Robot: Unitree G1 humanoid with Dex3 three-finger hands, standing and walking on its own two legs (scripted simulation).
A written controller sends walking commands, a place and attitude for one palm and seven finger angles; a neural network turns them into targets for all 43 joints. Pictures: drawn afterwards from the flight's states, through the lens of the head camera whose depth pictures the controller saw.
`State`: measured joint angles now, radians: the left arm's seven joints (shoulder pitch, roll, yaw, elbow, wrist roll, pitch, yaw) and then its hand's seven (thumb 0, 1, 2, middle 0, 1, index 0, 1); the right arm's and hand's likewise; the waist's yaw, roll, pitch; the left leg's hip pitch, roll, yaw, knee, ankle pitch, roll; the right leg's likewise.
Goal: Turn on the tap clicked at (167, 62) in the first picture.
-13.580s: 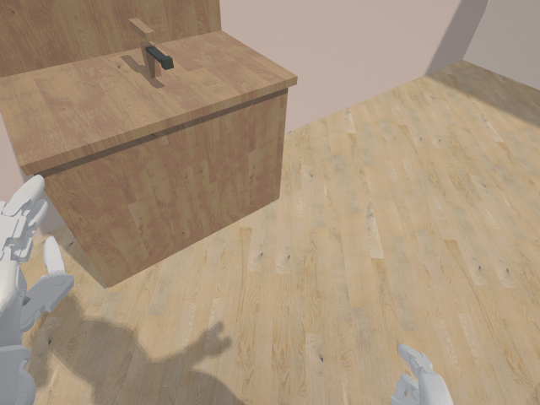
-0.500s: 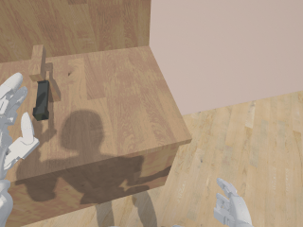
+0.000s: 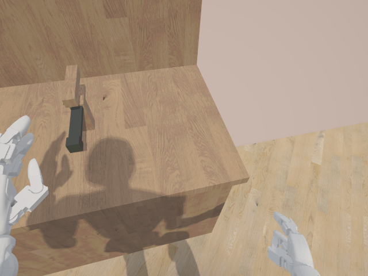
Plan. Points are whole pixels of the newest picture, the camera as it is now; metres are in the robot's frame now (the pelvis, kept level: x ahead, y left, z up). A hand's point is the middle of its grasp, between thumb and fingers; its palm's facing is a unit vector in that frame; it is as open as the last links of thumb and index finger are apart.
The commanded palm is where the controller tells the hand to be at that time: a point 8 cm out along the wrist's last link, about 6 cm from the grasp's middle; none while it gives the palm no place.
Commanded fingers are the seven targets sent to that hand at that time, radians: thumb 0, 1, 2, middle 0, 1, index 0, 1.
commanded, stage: come to a stop and stand still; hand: left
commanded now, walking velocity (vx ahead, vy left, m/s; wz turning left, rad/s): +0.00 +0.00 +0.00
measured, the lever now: (74, 144) +0.36 +0.29 +0.05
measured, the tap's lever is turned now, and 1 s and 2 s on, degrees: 0 0 0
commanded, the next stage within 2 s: look again from close up in 0.48 s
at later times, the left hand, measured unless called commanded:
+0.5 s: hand (25, 178) +0.22 +0.28 +0.15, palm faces +0.34 -0.87 -0.35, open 7.5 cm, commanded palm +0.16 +0.32 +0.17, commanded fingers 0.00 0.90 0.90 -0.20 -0.30 -0.20 -0.30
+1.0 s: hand (39, 148) +0.27 +0.27 +0.17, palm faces +0.31 -0.80 -0.52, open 7.5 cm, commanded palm +0.18 +0.30 +0.17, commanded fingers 0.00 0.90 0.90 -0.20 -0.30 -0.20 -0.30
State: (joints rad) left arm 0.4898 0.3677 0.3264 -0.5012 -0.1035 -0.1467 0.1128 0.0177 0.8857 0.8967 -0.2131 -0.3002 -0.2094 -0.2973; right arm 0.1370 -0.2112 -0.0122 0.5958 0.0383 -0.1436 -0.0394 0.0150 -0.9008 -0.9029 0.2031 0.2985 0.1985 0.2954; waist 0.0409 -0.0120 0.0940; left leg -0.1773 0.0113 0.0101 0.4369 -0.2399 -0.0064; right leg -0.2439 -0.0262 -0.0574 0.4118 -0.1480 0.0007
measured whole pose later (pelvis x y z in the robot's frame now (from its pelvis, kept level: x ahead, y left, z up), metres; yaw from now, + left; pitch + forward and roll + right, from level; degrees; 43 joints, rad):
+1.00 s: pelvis +0.01 +0.01 -0.01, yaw -1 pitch -1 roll +0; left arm 0.21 0.56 0.38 -0.33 -0.03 -0.19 0.01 0.02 0.87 0.90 -0.23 -0.30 -0.22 -0.30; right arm 0.27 -0.20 0.03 0.58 -0.01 -0.15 -0.03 0.01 -0.90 -0.90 0.21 0.30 0.20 0.30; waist 0.04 -0.05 0.08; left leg -0.21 0.01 0.03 0.52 -0.30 0.00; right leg -0.29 -0.03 -0.03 0.51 -0.20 0.00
